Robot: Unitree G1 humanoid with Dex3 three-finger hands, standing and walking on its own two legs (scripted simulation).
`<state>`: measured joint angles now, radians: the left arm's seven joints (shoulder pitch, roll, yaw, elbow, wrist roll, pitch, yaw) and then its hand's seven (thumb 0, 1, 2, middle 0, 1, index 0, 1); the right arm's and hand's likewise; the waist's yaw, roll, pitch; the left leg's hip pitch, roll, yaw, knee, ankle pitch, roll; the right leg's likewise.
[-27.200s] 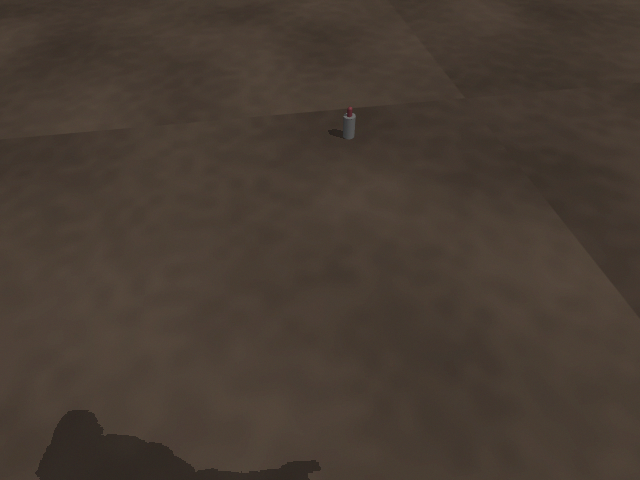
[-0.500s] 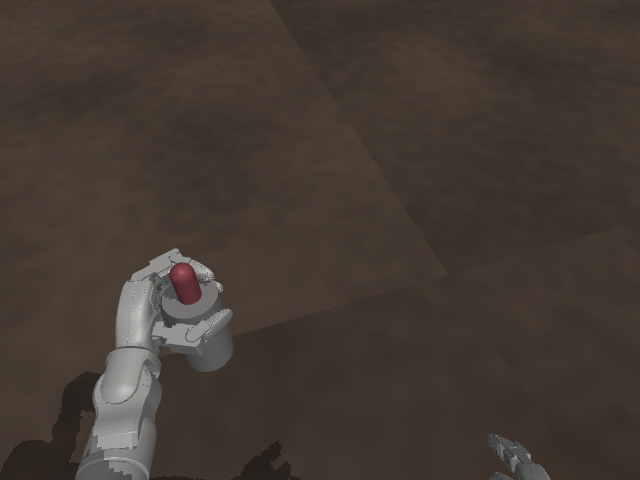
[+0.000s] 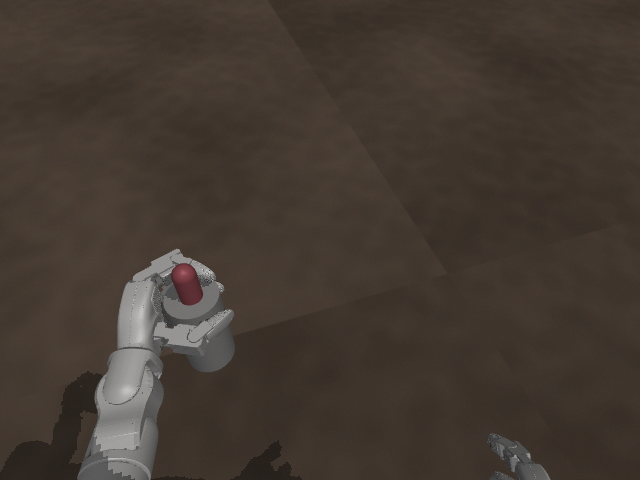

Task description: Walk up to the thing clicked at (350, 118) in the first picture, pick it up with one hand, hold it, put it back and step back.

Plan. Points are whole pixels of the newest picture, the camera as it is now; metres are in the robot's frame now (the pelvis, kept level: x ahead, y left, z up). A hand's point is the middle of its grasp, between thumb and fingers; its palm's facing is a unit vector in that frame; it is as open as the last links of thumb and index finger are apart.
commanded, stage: hold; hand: left
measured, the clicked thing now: (198, 314) +0.33 +0.17 +0.03
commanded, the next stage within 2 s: crouch in 0.52 s
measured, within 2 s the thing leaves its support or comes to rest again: neither
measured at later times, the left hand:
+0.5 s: hand (196, 305) +0.33 +0.17 +0.05, palm faces +0.03 -1.00 +0.00, open 7.7 cm
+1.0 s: hand (208, 333) +0.33 +0.17 -0.04, palm faces +0.06 -1.00 +0.02, open 7.7 cm
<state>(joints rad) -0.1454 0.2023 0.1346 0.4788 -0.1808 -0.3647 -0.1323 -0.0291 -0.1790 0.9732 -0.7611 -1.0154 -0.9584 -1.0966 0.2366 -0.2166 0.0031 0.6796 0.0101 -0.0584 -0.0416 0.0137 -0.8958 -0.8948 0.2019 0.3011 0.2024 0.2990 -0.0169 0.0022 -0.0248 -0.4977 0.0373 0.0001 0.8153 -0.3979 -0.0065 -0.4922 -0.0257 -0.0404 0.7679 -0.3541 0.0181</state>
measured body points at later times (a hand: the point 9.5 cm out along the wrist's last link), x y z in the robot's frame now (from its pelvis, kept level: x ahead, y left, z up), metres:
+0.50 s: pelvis +0.00 +0.00 +0.00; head +0.03 +0.01 +0.45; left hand +0.32 +0.22 +0.06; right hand +0.13 -0.24 -0.10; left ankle +0.01 +0.12 -0.71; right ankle +0.02 -0.13 -0.71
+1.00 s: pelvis -0.02 +0.00 -0.04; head +0.07 +0.02 +0.40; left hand +0.32 +0.22 -0.03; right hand +0.11 -0.26 -0.15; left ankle +0.01 +0.12 -0.71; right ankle +0.02 -0.13 -0.71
